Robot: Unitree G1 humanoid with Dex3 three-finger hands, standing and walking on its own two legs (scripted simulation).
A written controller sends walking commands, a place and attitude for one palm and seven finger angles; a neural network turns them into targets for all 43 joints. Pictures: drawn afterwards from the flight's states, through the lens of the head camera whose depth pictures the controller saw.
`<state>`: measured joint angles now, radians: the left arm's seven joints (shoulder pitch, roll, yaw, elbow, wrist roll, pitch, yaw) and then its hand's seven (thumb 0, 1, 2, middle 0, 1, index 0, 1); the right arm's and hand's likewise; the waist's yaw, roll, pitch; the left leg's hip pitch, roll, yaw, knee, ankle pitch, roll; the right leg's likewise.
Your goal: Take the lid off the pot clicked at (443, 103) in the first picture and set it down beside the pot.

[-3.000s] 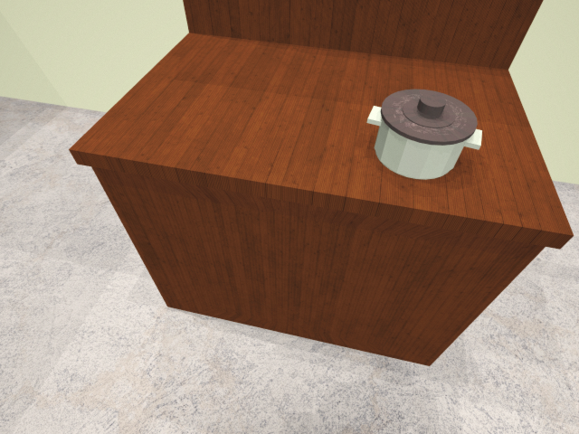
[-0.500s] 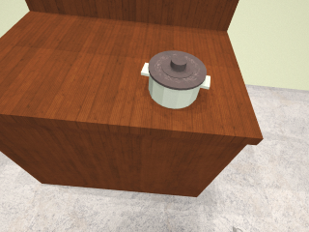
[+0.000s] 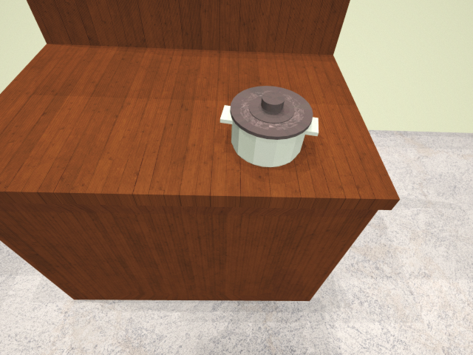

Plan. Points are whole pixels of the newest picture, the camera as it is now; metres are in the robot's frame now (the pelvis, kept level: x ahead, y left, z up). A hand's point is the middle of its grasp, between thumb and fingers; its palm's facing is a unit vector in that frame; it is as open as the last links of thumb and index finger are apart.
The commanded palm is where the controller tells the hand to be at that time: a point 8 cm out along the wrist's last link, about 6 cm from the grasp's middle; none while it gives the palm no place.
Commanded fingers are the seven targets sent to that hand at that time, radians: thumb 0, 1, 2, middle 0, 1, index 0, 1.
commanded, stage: come to a stop and stand still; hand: left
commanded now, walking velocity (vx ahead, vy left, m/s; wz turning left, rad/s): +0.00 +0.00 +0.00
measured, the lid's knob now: (272, 101) +0.58 -0.04 +0.12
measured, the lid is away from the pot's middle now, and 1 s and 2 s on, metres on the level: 0.00 0.00 0.00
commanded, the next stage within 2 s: look again from close up in 0.14 s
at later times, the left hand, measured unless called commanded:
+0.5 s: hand out of the picture -0.01 +0.16 -0.18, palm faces +0.04 -0.98 -0.20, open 7.4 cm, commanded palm none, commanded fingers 0.00 0.90 0.90 -0.20 -0.30 -0.20 -0.30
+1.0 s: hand out of the picture +0.00 +0.15 -0.19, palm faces +0.03 -0.99 -0.16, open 7.4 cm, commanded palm none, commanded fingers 0.00 0.90 0.90 -0.20 -0.30 -0.20 -0.30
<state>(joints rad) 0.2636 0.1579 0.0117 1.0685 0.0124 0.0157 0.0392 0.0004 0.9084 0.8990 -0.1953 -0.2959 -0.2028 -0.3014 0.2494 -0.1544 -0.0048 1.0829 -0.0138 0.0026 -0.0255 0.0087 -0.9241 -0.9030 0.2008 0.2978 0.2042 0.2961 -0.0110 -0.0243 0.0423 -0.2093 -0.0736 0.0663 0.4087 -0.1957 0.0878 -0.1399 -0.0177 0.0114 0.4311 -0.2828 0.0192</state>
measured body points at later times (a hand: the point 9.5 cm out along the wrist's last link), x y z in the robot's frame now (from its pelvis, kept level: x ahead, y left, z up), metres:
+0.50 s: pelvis +0.00 -0.01 -0.01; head +0.00 -0.01 +0.44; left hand -0.02 +0.21 -0.17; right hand +0.02 -0.24 -0.17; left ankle +0.02 +0.06 -0.74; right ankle -0.03 -0.13 -0.74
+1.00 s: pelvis +0.01 -0.02 +0.00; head +0.02 +0.01 +0.44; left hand +0.00 +0.21 -0.17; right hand +0.04 -0.25 -0.15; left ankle +0.02 +0.06 -0.74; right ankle -0.03 -0.13 -0.74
